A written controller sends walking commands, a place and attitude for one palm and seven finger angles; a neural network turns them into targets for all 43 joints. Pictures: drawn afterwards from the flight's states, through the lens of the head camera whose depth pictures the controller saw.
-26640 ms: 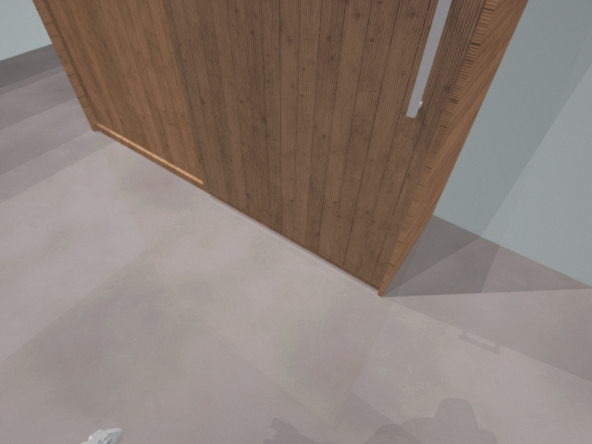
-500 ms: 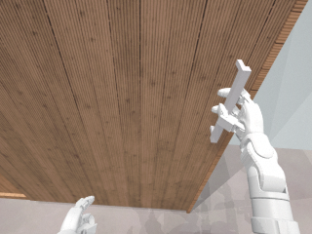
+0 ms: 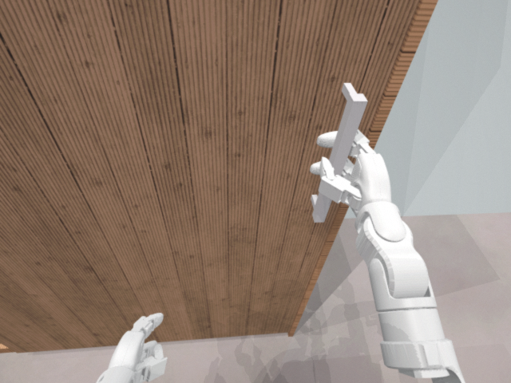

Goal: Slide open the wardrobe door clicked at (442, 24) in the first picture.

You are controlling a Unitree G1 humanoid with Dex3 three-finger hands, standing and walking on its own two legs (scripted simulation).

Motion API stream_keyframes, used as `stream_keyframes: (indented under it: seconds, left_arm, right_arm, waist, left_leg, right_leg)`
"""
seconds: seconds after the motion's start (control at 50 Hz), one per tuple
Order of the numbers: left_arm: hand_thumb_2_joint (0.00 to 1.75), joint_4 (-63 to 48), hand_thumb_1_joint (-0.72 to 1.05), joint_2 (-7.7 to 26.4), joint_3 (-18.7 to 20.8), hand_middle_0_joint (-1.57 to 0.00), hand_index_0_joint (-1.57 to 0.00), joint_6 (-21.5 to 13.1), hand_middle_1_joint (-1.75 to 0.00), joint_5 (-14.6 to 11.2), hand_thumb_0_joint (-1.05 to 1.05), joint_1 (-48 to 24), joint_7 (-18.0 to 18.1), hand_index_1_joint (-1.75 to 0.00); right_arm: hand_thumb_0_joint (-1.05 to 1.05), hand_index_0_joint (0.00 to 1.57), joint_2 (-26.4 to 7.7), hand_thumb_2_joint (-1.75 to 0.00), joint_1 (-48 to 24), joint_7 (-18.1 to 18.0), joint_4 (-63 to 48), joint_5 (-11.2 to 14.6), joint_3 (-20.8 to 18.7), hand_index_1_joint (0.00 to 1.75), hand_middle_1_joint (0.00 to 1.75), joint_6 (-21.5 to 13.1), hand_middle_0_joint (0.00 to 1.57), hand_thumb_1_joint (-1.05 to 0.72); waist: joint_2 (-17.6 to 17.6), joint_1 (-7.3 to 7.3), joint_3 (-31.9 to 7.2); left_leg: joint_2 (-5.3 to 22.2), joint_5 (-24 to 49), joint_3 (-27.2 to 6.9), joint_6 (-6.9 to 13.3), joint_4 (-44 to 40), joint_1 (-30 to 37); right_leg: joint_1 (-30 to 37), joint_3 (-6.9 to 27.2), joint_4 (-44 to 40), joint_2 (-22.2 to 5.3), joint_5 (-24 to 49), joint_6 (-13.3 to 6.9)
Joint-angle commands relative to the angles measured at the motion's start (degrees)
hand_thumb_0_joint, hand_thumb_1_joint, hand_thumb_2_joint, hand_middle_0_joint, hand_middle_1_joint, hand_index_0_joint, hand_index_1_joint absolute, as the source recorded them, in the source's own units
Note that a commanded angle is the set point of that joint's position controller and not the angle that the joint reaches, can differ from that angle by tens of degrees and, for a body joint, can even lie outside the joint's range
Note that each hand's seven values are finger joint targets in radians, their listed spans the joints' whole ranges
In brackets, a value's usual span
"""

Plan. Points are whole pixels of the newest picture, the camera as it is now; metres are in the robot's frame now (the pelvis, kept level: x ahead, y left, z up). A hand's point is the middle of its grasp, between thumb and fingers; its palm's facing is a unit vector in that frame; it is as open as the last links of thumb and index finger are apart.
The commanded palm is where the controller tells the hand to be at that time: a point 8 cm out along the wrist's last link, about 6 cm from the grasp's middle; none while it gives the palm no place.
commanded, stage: tug the door sideways, standing still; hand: right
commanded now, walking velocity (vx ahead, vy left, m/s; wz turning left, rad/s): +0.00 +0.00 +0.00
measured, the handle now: (331, 161) +0.42 -0.11 +0.16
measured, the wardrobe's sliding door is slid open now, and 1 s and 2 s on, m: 0.00 0.08 0.28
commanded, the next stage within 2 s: step sideways, sliding the door along in 0.52 s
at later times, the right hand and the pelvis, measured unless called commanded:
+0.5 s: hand (303, 182) +0.36 -0.05 +0.17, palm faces -0.05 +1.00 -0.05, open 5.7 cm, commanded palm +0.33 -0.05 +0.16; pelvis -0.04 +0.00 +0.00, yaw -1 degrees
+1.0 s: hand (270, 182) +0.36 -0.01 +0.16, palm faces +0.00 +0.99 -0.15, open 5.7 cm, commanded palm +0.35 -0.03 +0.17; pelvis -0.03 +0.08 -0.02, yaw +1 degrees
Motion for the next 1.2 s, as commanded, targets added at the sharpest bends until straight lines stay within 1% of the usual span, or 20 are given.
stream_keyframes:
  seconds: [0.0, 0.12, 0.52, 0.6, 0.62, 0.68, 0.76, 0.8, 0.84, 0.88, 0.9, 0.92, 0.94, 0.96, 1.0, 1.06, 1.1, 1.14, 1.16, 1.18]
  left_arm:
    - [0.90, -7.50, 0.90, 5.58, 2.13, -0.20, -0.20, -2.86, -0.30, -0.20, 0.00, -4.34, 0.19, -0.30]
    - [0.90, -7.07, 0.90, 5.20, 1.92, -0.20, -0.20, -3.50, -0.30, -0.36, 0.00, -4.67, -0.25, -0.30]
    - [0.90, -4.11, 0.90, 5.34, 2.43, -0.20, -0.20, -6.43, -0.30, -0.70, 0.00, -2.71, -1.01, -0.30]
    - [0.90, -3.56, 0.90, 5.55, 2.44, -0.20, -0.20, -6.85, -0.30, -0.70, 0.00, -2.66, -0.83, -0.30]
    - [0.90, -3.05, 0.90, 8.47, 3.18, -0.20, -0.20, -5.89, -0.30, -0.62, 0.00, -2.92, 1.59, -0.30]
    - [0.90, -4.30, 0.90, 5.48, 2.80, -0.20, -0.20, -4.87, -0.30, -0.53, 0.00, -5.22, 3.11, -0.30]
    - [0.90, -4.94, 0.90, 5.82, 3.99, -0.20, -0.20, -4.10, -0.30, 0.15, 0.00, -5.51, 4.42, -0.30]
    - [0.90, -5.07, 0.90, 5.79, 4.32, -0.20, -0.20, -3.90, -0.30, 0.02, 0.00, -5.10, 4.09, -0.30]
    - [0.90, -5.31, 0.90, 6.26, 4.75, -0.20, -0.20, -3.72, -0.30, -0.26, 0.00, -4.73, 3.80, -0.30]
    - [0.90, -5.70, 0.90, 6.38, 5.02, -0.20, -0.20, -3.67, -0.30, -0.69, 0.00, -5.58, 3.39, -0.30]
    - [0.90, -6.27, 0.90, 5.44, 5.17, -0.20, -0.20, -3.71, -0.30, -1.22, 0.00, -6.16, 3.48, -0.30]
    - [0.90, -7.15, 0.90, 4.40, 5.20, -0.20, -0.20, -4.03, -0.30, -1.14, 0.00, -9.11, 3.90, -0.30]
    - [0.90, -5.83, 0.90, 5.01, 5.66, -0.20, -0.20, -4.24, -0.30, -0.54, 0.00, -9.47, 4.06, -0.30]
    - [0.90, -5.06, 0.90, 4.35, 5.63, -0.20, -0.20, -4.23, -0.30, -0.80, 0.00, -8.47, 3.41, -0.30]
    - [0.90, -5.05, 0.90, 3.74, 4.87, -0.20, -0.20, -4.71, -0.30, 0.13, 0.00, -7.81, 3.35, -0.30]
    - [0.90, -6.36, 0.90, 2.65, 4.05, -0.20, -0.20, -4.59, -0.30, 0.68, 0.00, -7.92, 3.42, -0.30]
    - [0.90, -6.82, 0.90, 3.04, 4.14, -0.20, -0.20, -4.64, -0.30, 0.88, 0.00, -7.59, 3.48, -0.30]
    - [0.90, -6.47, 0.90, 3.92, 4.69, -0.20, -0.20, -5.19, -0.30, 0.63, 0.00, -5.88, 3.80, -0.30]
    - [0.90, -6.72, 0.90, 5.31, 5.44, -0.20, -0.20, -5.58, -0.30, 0.68, 0.00, -4.73, 3.43, -0.30]
    - [0.90, -7.56, 0.90, 6.59, 6.24, -0.20, -0.20, -5.92, -0.30, 0.34, 0.00, -5.49, 2.34, -0.30]
  right_arm:
    - [0.00, 0.45, 6.00, -0.90, -27.69, 4.48, -11.56, 0.42, 11.59, 1.40, 1.40, -4.96, 0.45, -0.90]
    - [0.00, 0.45, 9.94, -0.90, -33.43, 3.91, -7.85, 0.46, 14.93, 1.40, 1.40, -6.79, 0.45, -0.90]
    - [0.00, 0.45, 13.00, -0.90, -43.62, 0.02, 2.59, 0.77, 16.16, 1.40, 1.40, -12.70, 0.45, -0.90]
    - [0.00, 0.45, 10.21, -0.90, -50.29, -1.18, 1.80, 0.62, 14.30, 1.40, 1.40, -13.90, 0.45, -0.90]
    - [0.00, 0.45, -16.46, -0.90, -44.23, -3.49, 4.93, -2.13, -3.92, 1.40, 1.40, -20.00, 0.45, -0.90]
    - [0.00, 0.45, -3.61, -0.90, -38.59, -1.97, 5.28, -1.55, 5.83, 1.40, 1.40, -23.90, 0.45, -0.90]
    - [0.00, 0.45, -4.73, -0.90, -40.81, -1.07, 3.07, -0.86, 6.43, 1.40, 1.40, -26.04, 0.45, -0.90]
    - [0.00, 0.45, -5.86, -0.90, -41.62, -0.90, 0.70, -0.82, 5.76, 1.40, 1.40, -26.09, 0.45, -0.90]
    - [0.00, 0.45, -7.57, -0.90, -40.26, -1.11, -1.13, -0.65, 4.05, 1.40, 1.40, -26.64, 0.45, -0.90]
    - [0.00, 0.45, -7.86, -0.90, -37.17, -0.90, -1.35, -1.19, 3.14, 1.40, 1.40, -26.79, 0.45, -0.90]
    - [0.00, 0.45, -10.03, -0.90, -36.41, -0.94, -2.59, -1.97, 1.55, 1.40, 1.40, -26.82, 0.45, -0.90]
    - [0.00, 0.45, -13.03, -0.90, -34.55, -1.05, -2.89, -2.45, -1.30, 1.40, 1.40, -27.18, 0.45, -0.90]
    - [0.00, 0.45, -13.34, -0.90, -30.69, -1.31, -0.08, -2.77, -2.42, 1.40, 1.40, -26.24, 0.45, -0.90]
    - [0.00, 0.45, -8.93, -0.90, -31.40, -0.60, -2.83, -2.56, 1.73, 1.40, 1.40, -26.00, 0.45, -0.90]
    - [0.00, 0.45, -7.32, -0.90, -33.03, -0.33, -8.88, -3.25, 3.01, 1.40, 1.40, -28.41, 0.45, -0.90]
    - [0.00, 0.45, -4.61, -0.90, -32.70, -0.30, -13.55, -3.49, 5.66, 1.40, 1.40, -30.13, 0.45, -0.90]
    - [0.00, 0.45, -4.77, -0.90, -31.81, -0.42, -15.60, -3.47, 6.34, 1.40, 1.40, -30.82, 0.45, -0.90]
    - [0.00, 0.45, -3.45, -0.90, -31.55, -0.39, -18.16, -3.14, 9.00, 1.40, 1.40, -31.70, 0.45, -0.90]
    - [0.00, 0.45, -2.66, -0.90, -31.45, -0.15, -19.22, -2.45, 10.09, 1.40, 1.40, -32.17, 0.45, -0.90]
    - [0.00, 0.45, -0.37, -0.90, -32.97, 0.34, -22.01, -1.72, 12.06, 1.40, 1.40, -32.67, 0.45, -0.90]
  waist:
    - [3.03, 5.15, -16.34]
    - [1.69, 5.75, -15.33]
    - [3.22, 6.19, -15.25]
    - [3.27, 6.80, -15.88]
    - [4.57, 4.18, -11.76]
    - [6.41, 4.41, -9.67]
    - [-5.22, 5.50, -10.06]
    - [-6.04, 5.60, -8.82]
    - [-5.32, 5.05, -10.29]
    - [-1.64, 3.68, -12.26]
    - [11.21, 3.35, -12.91]
    - [24.63, 1.66, -10.91]
    - [20.18, 0.58, -10.53]
    - [14.08, 1.70, -9.07]
    - [9.33, 2.52, -9.00]
    - [10.96, 2.65, -11.54]
    - [10.91, 2.62, -13.21]
    - [6.38, 4.90, -16.23]
    - [-0.63, 6.17, -18.60]
    - [-13.10, 4.90, -21.85]
  left_leg:
    - [-2.55, 29.95, -0.64, 2.67, 1.83, 3.33]
    - [-2.66, 23.67, -0.28, 3.02, 2.24, 0.94]
    - [-2.94, 17.00, -0.66, 3.40, 1.82, -0.57]
    - [-2.81, 16.89, -1.19, 3.24, 1.09, -0.17]
    - [0.16, 10.77, -3.85, 1.26, 0.88, 1.54]
    - [0.45, 4.92, -4.00, 1.00, 2.37, -1.22]
    - [-2.95, -8.91, -4.07, 1.14, 21.74, -14.23]
    - [-1.64, -13.56, -6.33, 1.84, 22.37, -19.14]
    - [-2.20, -11.13, -5.93, 2.82, 14.43, -13.29]
    - [-2.34, 1.75, -5.03, 3.73, 2.19, 4.24]
    - [4.20, 14.96, -14.48, 6.28, -5.43, 11.40]
    - [13.19, 33.54, -29.64, 11.28, -7.68, 16.34]
    - [16.83, 37.14, -30.77, 13.82, -6.47, 15.72]
    - [15.21, 34.84, -25.37, 13.01, -5.29, 13.12]
    - [12.24, 41.64, -19.75, 13.53, -2.43, 14.01]
    - [9.50, 44.68, -13.51, 12.06, -0.61, 15.51]
    - [8.18, 44.69, -13.32, 10.87, 1.61, 14.77]
    - [6.20, 40.64, -10.97, 6.66, 10.46, 5.29]
    - [1.78, 24.13, -7.57, 1.84, 22.18, -9.13]
    - [-3.12, -12.38, -9.09, -1.22, 37.88, -25.17]
  right_leg:
    - [8.52, 1.87, 1.46, -1.75, 39.44, 0.66]
    - [7.34, 3.06, 1.17, -1.84, 33.92, 1.26]
    - [4.35, 3.19, -0.10, -1.20, 22.95, 1.16]
    - [4.29, 2.82, -0.31, -0.84, 21.13, 0.71]
    - [-3.28, 3.42, -1.75, -5.42, 15.46, -2.28]
    - [-2.07, 5.02, -2.91, -8.13, 5.81, -3.47]
    - [6.10, 19.88, -6.64, -21.40, 7.50, -11.69]
    - [11.12, 19.97, -3.52, -24.41, 19.61, -13.19]
    - [11.83, 13.83, 3.73, -22.97, 29.23, -10.53]
    - [1.68, 2.75, 13.20, -16.69, 28.68, -5.12]
    - [-7.23, -4.67, 24.04, -8.54, 16.76, -1.28]
    - [-21.00, -3.33, 36.26, -0.63, -10.65, 1.15]
    - [-23.90, 0.84, 43.05, -0.06, -16.17, 1.17]
    - [-22.08, 2.68, 44.88, -2.54, -13.26, 1.42]
    - [-20.64, -0.19, 40.41, -2.97, -9.42, 2.04]
    - [-14.78, -4.73, 23.34, -2.95, -5.03, 2.07]
    - [-10.22, -6.58, 12.98, -2.75, 0.29, 1.86]
    - [5.34, -4.58, -1.01, -6.83, 12.51, 0.05]
    - [19.98, 6.91, -6.20, -17.47, 30.97, -5.19]
    - [31.93, 24.50, -1.69, -33.71, 57.43, -12.93]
